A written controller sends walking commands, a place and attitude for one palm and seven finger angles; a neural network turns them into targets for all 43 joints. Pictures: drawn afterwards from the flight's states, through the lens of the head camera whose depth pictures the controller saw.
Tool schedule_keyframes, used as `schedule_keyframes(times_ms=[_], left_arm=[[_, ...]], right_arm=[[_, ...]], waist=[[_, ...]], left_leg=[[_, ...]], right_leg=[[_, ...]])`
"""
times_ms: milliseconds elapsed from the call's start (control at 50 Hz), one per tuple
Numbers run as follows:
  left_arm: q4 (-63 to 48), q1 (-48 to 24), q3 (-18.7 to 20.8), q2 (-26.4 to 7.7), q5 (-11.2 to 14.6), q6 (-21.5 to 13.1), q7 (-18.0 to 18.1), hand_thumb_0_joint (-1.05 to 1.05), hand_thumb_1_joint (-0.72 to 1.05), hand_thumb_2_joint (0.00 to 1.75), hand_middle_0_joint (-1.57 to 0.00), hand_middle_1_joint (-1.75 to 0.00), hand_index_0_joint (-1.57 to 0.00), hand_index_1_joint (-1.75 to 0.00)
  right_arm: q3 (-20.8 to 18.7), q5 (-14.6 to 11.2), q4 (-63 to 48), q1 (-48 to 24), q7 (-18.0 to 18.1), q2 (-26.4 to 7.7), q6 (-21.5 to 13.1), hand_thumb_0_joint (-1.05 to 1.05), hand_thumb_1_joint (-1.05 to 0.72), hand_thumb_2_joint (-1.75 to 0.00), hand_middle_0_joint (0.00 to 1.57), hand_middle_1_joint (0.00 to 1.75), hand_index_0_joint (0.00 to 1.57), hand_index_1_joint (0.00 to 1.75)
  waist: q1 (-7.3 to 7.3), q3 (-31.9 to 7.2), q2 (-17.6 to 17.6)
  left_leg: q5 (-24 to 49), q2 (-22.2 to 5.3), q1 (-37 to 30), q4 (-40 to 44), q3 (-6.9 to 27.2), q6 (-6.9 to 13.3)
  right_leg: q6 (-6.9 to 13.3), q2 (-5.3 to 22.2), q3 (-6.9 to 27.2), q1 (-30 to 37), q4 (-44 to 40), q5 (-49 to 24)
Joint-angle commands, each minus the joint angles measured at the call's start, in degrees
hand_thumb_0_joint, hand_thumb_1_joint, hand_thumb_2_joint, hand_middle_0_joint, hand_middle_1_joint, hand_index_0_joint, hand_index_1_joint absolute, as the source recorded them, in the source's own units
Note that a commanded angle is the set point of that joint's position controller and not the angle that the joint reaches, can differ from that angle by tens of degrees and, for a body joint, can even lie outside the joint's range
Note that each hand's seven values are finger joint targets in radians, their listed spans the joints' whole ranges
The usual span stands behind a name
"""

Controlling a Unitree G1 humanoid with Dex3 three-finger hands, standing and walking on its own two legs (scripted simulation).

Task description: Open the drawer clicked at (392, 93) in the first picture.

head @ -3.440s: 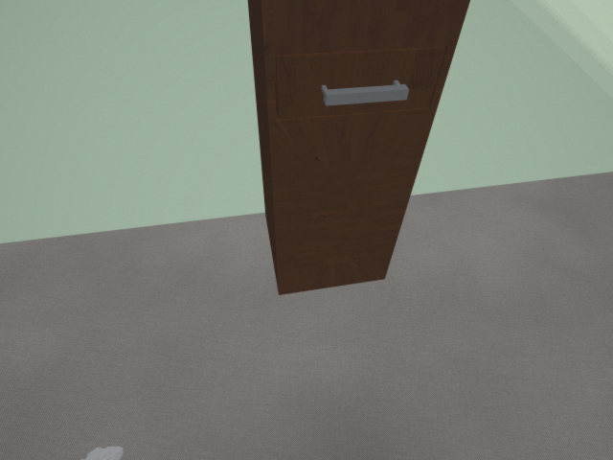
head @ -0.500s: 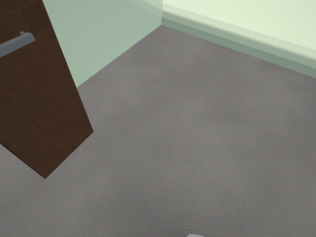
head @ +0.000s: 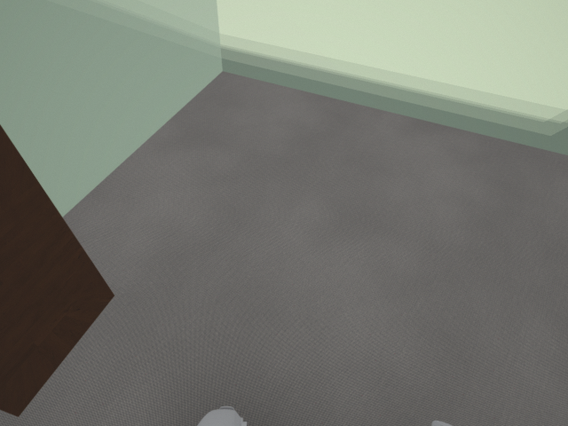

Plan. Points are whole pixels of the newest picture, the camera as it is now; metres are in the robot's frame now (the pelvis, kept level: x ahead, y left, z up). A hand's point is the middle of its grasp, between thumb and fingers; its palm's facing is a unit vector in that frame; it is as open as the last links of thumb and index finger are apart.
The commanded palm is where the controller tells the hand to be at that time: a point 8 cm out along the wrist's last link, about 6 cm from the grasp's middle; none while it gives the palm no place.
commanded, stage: walk to a spot facing it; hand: left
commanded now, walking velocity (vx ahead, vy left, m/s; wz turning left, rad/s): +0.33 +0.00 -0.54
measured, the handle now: out of the picture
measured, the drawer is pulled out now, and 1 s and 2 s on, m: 0.00 0.00 0.00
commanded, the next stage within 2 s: turn to face it in 1.16 s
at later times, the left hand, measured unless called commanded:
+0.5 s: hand (193, 317) +0.32 +0.21 -0.17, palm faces -0.29 -0.94 -0.16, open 7.4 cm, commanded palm none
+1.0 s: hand (263, 240) +0.52 +0.10 -0.16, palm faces -0.51 -0.82 -0.26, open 7.3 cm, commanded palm none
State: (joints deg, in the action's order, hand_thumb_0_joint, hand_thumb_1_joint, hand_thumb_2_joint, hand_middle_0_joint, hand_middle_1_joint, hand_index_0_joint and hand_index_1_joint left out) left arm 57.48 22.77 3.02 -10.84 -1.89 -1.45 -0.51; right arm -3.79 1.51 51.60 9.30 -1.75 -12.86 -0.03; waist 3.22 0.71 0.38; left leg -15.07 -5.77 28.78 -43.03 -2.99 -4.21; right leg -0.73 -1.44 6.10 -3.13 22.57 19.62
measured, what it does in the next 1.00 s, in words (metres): walks ahead, turning right: left foot, then right foot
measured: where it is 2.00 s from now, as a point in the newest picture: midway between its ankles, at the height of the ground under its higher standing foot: (312, 348)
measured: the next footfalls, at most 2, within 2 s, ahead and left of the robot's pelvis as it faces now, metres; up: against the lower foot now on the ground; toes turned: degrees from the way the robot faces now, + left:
left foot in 0.04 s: +0.15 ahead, +0.13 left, +0.00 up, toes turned +4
right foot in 0.70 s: +0.35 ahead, -0.12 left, +0.00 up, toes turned -35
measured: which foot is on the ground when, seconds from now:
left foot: up 0.00-0.02, down 0.04-0.68, up 0.70-1.00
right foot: down 0.00-0.06, up 0.08-0.68, down 0.70-1.00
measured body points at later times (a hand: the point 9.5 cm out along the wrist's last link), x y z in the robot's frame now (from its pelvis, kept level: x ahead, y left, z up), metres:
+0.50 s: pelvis +0.18 +0.05 +0.00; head +0.20 +0.07 +0.45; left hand +0.34 +0.26 -0.15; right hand +0.03 -0.13 -0.13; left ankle +0.11 +0.13 -0.74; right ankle +0.21 -0.11 -0.66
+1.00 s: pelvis +0.38 -0.05 +0.00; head +0.40 -0.08 +0.45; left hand +0.55 +0.14 -0.14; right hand +0.36 -0.33 -0.13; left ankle +0.55 +0.06 -0.66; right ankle +0.32 -0.10 -0.74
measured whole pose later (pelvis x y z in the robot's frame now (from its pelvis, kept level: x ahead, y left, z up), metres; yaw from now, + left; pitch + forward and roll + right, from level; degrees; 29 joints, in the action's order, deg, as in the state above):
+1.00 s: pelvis +0.38 -0.05 +0.00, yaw -36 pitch +1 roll +0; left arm 56.9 16.9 4.4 -11.8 -1.4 -2.8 -0.2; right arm -3.4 1.7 50.2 5.9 -0.2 -10.7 -1.5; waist 1.1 2.3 -1.0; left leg -13.5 -10.4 36.0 -57.2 -1.0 -5.2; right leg 4.7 -4.3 0.0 -11.7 26.4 15.6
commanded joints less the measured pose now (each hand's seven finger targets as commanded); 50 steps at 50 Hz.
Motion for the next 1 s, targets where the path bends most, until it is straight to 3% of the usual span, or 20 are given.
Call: schedule_keyframes(times_ms=[0, 20, 40, 60, 80, 120, 160, 200, 360, 520, 580, 620, 640, 660, 680, 700, 720, 780, 840, 980], left_arm=[[-4.49, -4.92, 3.21, -10.87, 0.59, -1.3, 0.75, 0.0, 0.9, 0.9, -0.2, -0.3, -0.2, -0.3], [-4.96, -3.63, 2.98, -7.74, 1.28, -1.07, 0.16, 0.0, 0.9, 0.9, -0.2, -0.3, -0.2, -0.3], [-5.77, -1.57, 2.12, -4.1, 1.51, -0.89, -0.42, 0.0, 0.9, 0.9, -0.2, -0.3, -0.2, -0.3], [-6.24, -3.8, 2.6, -5.96, 0.99, -0.69, -0.38, 0.0, 0.9, 0.9, -0.2, -0.3, -0.2, -0.3], [-5.07, -4.0, 3.11, -6.52, 0.48, -0.22, -0.51, 0.0, 0.9, 0.9, -0.2, -0.3, -0.2, -0.3], [-4.16, -5.14, 3.53, -5.6, -0.12, 0.44, -1.87, 0.0, 0.9, 0.9, -0.2, -0.3, -0.2, -0.3], [-2.72, -2.09, 3.25, -3.46, -0.22, 1.56, -2.2, 0.0, 0.9, 0.9, -0.2, -0.3, -0.2, -0.3], [-2.26, -1.17, 3.34, -2.62, -0.13, 2.41, -1.96, 0.0, 0.9, 0.9, -0.2, -0.3, -0.2, -0.3], [-5.52, -10.89, 3.07, -1.4, -0.3, 3.18, -2.08, 0.0, 0.9, 0.9, -0.2, -0.3, -0.2, -0.3], [-9.27, -23.63, 1.48, 0.45, 0.06, 2.19, -2.55, 0.0, 0.9, 0.9, -0.2, -0.3, -0.2, -0.3], [-8.69, -20.38, 1.62, -0.15, 0.08, 1.31, -2.27, 0.0, 0.9, 0.9, -0.2, -0.3, -0.2, -0.3], [-6.29, -11.21, 2.47, -2.51, -0.13, 0.51, -1.81, 0.0, 0.9, 0.9, -0.2, -0.3, -0.2, -0.3], [-4.28, -4.2, 3.11, -4.84, -0.24, -0.16, -1.53, 0.0, 0.9, 0.9, -0.2, -0.3, -0.2, -0.3], [-2.46, 2.55, 4.33, -9.75, -0.4, -0.72, -1.17, 0.0, 0.9, 0.9, -0.2, -0.3, -0.2, -0.3], [-2.08, 6.13, 5.5, -15.45, 0.38, -1.35, -0.22, 0.0, 0.9, 0.9, -0.2, -0.3, -0.2, -0.3], [-2.36, 5.35, 5.87, -17.45, 1.83, -0.7, 0.61, 0.0, 0.9, 0.9, -0.2, -0.3, -0.2, -0.3], [-3.1, 0.79, 5.44, -15.57, 2.12, -0.24, 0.78, 0.0, 0.9, 0.9, -0.2, -0.3, -0.2, -0.3], [-5.06, -7.84, 3.05, -9.08, 1.54, -1.74, 0.93, 0.0, 0.9, 0.9, -0.2, -0.3, -0.2, -0.3], [-4.18, -8.27, 2.66, -8.23, 0.46, -2.84, 0.95, 0.0, 0.9, 0.9, -0.2, -0.3, -0.2, -0.3], [-4.23, -3.47, 3.02, -8.77, 0.71, -2.67, 0.64, 0.0, 0.9, 0.9, -0.2, -0.3, -0.2, -0.3]], right_arm=[[-1.48, -0.52, -2.25, 7.62, 1.91, -6.51, -3.68, 0.0, -0.9, -0.9, 0.2, 0.3, 0.2, 0.3], [-2.69, 0.13, 0.03, 16.38, 2.8, -12.1, -4.08, 0.0, -0.9, -0.9, 0.2, 0.3, 0.2, 0.3], [-3.67, 0.31, 1.16, 21.98, 2.86, -17.62, -3.97, 0.0, -0.9, -0.9, 0.2, 0.3, 0.2, 0.3], [-2.75, 0.21, 0.52, 19.76, 2.93, -15.88, -3.25, 0.0, -0.9, -0.9, 0.2, 0.3, 0.2, 0.3], [-1.92, 0.2, -0.28, 13.03, 3.01, -11.63, -3.26, 0.0, -0.9, -0.9, 0.2, 0.3, 0.2, 0.3], [-0.27, 0.01, -1.3, 7.32, 3.15, -6.24, -4.09, 0.0, -0.9, -0.9, 0.2, 0.3, 0.2, 0.3], [0.28, -0.34, -0.01, 7.22, 3.41, -3.75, -4.94, 0.0, -0.9, -0.9, 0.2, 0.3, 0.2, 0.3], [0.23, -0.65, 1.16, 9.11, 3.7, -2.77, -5.36, 0.0, -0.9, -0.9, 0.2, 0.3, 0.2, 0.3], [0.37, -0.73, 5.44, 17.53, 4.07, -1.66, -5.83, 0.0, -0.9, -0.9, 0.2, 0.3, 0.2, 0.3], [0.53, 0.27, 8.82, 23.33, 4.05, -2.13, -4.8, 0.0, -0.9, -0.9, 0.2, 0.3, 0.2, 0.3], [-0.06, 0.22, 8.61, 22.64, 3.91, -4.08, -4.4, 0.0, -0.9, -0.9, 0.2, 0.3, 0.2, 0.3], [-0.88, -0.16, 7.13, 19.43, 3.65, -6.74, -4.33, 0.0, -0.9, -0.9, 0.2, 0.3, 0.2, 0.3], [-1.0, -0.48, 5.96, 17.67, 3.27, -7.57, -4.16, 0.0, -0.9, -0.9, 0.2, 0.3, 0.2, 0.3], [-0.71, -1.28, 4.62, 17.35, 2.46, -5.97, -4.01, 0.0, -0.9, -0.9, 0.2, 0.3, 0.2, 0.3], [-0.1, -1.93, 2.05, 17.62, 2.52, -1.33, -4.3, 0.0, -0.9, -0.9, 0.2, 0.3, 0.2, 0.3], [-0.25, -1.82, 0.38, 11.56, 2.9, -2.43, -4.25, 0.0, -0.9, -0.9, 0.2, 0.3, 0.2, 0.3], [-0.7, -1.45, -0.17, 10.26, 2.98, -1.41, -4.11, 0.0, -0.9, -0.9, 0.2, 0.3, 0.2, 0.3], [-0.47, -0.11, 0.68, 8.57, 2.7, -1.07, -2.46, 0.0, -0.9, -0.9, 0.2, 0.3, 0.2, 0.3], [-0.45, 0.01, 1.24, 11.84, 2.54, 0.41, -1.37, 0.0, -0.9, -0.9, 0.2, 0.3, 0.2, 0.3], [0.27, -0.08, -4.6, -2.5, 1.42, -0.46, -2.1, 0.0, -0.9, -0.9, 0.2, 0.3, 0.2, 0.3]], waist=[[-6.89, -0.49, 3.42], [-10.02, -7.56, -8.08], [-10.43, -10.73, -23.78], [-9.88, -6.73, -16.66], [-6.92, -1.45, -14.48], [-3.97, 5.86, -9.89], [-1.9, 5.07, -10.25], [-1.4, 3.48, -9.66], [-3.32, 5.7, -5.72], [-6.73, 9.61, -6.85], [-4.46, 5.82, -7.45], [-0.07, -1.25, -9.78], [3.28, -5.66, -9.57], [6.53, -11.93, -3.18], [5.85, -18.2, 8.21], [6.05, -17.17, 4.93], [3.21, -8.16, 0.0], [-2.6, 2.32, -2.53], [-6.0, 2.16, 0.36], [-1.67, 0.5, 7.52]], left_leg=[[1.96, 2.77, -24.74, 15.68, -0.92, 1.53], [-4.39, -7.26, -37.52, 19.54, 9.14, 3.66], [-10.9, -22.89, -42.51, 26.49, 27.96, 7.42], [-20.2, -24.77, -34.09, 31.71, 32.8, 9.58], [-26.19, -21.75, -25.57, 34.59, 27.3, 7.13], [-18.33, -16.73, -15.4, 35.04, 15.76, 5.1], [-5.84, -12.67, -14.61, 33.35, 4.51, 1.96], [1.14, -11.91, -17.04, 32.57, -0.56, 1.45], [19.79, -13.92, -28.15, 31.34, -6.4, 3.67], [33.07, -14.85, -35.18, 28.79, -13.48, 8.57], [55.29, -14.86, -37.07, 19.9, -17.43, 8.48], [64.42, -14.77, -37.19, 7.03, -19.29, 7.08], [59.94, -13.94, -31.83, -4.08, -19.67, 5.6], [38.52, -11.75, -16.79, -19.81, -18.94, 3.55], [-16.61, -0.38, 5.03, -39.84, -13.6, -0.21], [-18.57, -0.13, 10.33, -45.35, -3.58, 0.97], [-12.4, -3.28, 11.71, -44.65, -1.05, 1.49], [-3.46, -6.26, 4.59, -35.12, 1.69, 0.84], [-2.26, -5.03, 1.31, -26.85, 0.87, -0.1], [3.37, -1.55, 3.37, -5.42, -0.79, -1.23]], right_leg=[[7.0, 7.71, 9.04, -15.17, 6.4, -14.14], [4.6, 1.67, 3.46, -21.94, 21.97, -7.15], [1.28, -3.26, -4.47, -33.13, 40.68, 14.25], [1.85, 0.01, -1.33, -34.29, 47.36, 12.45], [1.82, 2.77, -1.27, -34.27, 50.8, 6.87], [1.42, 5.77, -3.57, -32.77, 52.04, -1.7], [0.55, 5.65, -4.62, -30.59, 51.39, -7.27], [0.12, 5.61, -4.67, -32.1, 51.74, -10.36], [-1.25, 7.24, -7.03, -43.66, 45.37, -14.06], [1.31, 5.52, -15.06, -40.95, 24.64, -9.36], [4.16, 0.42, -19.09, -31.88, 18.81, -5.35], [6.25, -1.99, -19.68, -20.36, 15.03, -4.58], [7.1, -2.59, -19.56, -8.23, 10.0, -7.35], [10.56, 5.11, -10.03, 10.69, 7.83, -13.92], [19.32, 22.95, 23.14, 25.14, 5.35, -26.97], [22.09, 25.43, 27.4, 23.22, -0.64, -29.41], [20.9, 24.51, 20.22, 14.95, -1.98, -26.75], [13.51, 17.67, 9.98, -10.56, -7.25, -20.36], [12.29, 13.26, 3.71, -16.25, -6.87, -26.45], [10.94, 9.29, 4.84, -8.74, -2.45, -32.16]])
